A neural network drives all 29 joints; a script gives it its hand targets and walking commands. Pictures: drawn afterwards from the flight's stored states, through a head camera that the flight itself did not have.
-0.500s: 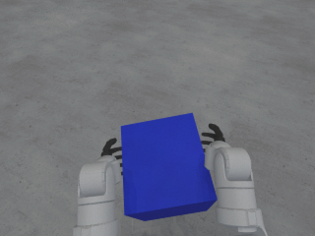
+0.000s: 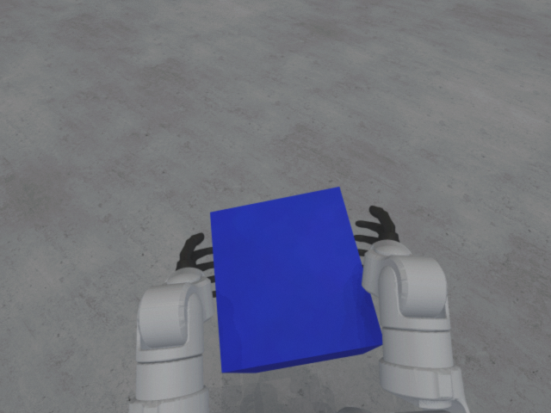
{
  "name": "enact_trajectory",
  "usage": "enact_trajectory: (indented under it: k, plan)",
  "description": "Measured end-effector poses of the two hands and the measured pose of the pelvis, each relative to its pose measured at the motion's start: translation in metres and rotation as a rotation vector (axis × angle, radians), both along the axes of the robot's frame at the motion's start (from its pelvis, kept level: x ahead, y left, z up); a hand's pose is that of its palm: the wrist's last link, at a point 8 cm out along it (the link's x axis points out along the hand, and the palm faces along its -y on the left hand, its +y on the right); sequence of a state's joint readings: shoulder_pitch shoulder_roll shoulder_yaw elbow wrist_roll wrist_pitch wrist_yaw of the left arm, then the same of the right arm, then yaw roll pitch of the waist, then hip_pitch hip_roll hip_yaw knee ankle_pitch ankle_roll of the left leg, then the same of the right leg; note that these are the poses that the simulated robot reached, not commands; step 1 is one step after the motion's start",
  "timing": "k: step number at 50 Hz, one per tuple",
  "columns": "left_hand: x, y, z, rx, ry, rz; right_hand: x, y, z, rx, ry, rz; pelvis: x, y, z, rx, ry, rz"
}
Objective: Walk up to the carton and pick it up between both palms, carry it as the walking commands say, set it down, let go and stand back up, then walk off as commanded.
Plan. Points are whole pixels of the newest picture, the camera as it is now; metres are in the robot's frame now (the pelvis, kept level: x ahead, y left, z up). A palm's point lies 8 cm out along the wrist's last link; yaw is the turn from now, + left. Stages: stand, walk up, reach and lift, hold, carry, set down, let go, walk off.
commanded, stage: carry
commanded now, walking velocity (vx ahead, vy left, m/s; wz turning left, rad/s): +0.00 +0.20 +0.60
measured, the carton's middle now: (293, 289) +0.32 -0.01 -0.02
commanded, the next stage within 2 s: none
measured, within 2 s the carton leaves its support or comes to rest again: neither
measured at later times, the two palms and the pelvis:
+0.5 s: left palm out of the picture +0.19 +0.36 +0.07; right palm (199, 285) +0.28 +0.12 +0.09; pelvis -0.05 +0.15 -0.01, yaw +18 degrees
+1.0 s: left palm out of the picture +0.10 +0.47 +0.09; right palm (77, 355) +0.19 +0.23 +0.11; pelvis -0.14 +0.24 +0.00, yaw +25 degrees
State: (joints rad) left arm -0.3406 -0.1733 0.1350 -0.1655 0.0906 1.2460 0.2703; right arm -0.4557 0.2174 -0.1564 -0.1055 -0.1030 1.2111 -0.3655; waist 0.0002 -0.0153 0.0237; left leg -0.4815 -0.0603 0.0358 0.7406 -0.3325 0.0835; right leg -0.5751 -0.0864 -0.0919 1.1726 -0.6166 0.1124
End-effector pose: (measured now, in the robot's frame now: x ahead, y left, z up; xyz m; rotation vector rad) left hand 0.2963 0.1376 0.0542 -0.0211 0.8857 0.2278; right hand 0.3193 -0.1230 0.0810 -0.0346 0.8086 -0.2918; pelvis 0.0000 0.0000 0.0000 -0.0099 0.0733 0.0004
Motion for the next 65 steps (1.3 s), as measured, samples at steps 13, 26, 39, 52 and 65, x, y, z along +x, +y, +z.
enact_trajectory:
  k: [13,26,39,52,65]
  plan:
    - [-0.042,0.091,0.025,0.045,-0.048,0.103,-0.025,0.089,-0.004,0.077,-0.046,0.108,-0.033,0.062,0.001,0.008,-0.002,0.17]
    - [-0.114,0.239,0.008,0.02,-0.048,0.271,-0.047,0.254,0.006,-0.013,-0.054,0.303,-0.058,0.16,-0.013,0.046,-0.035,0.309]
    - [-0.194,0.316,0.011,0.087,-0.006,0.493,-0.087,0.348,-0.024,0.123,-0.001,0.445,-0.121,0.203,-0.005,0.023,-0.025,0.355]
    - [-0.205,0.345,0.041,0.015,-0.136,0.347,-0.132,0.361,0.033,0.037,-0.107,0.359,-0.149,0.247,0.004,0.02,-0.001,0.432]
    - [-0.299,0.381,0.04,0.02,-0.051,0.425,-0.195,0.415,0.033,-0.011,-0.042,0.51,-0.189,0.276,0.009,0.001,-0.08,0.42]
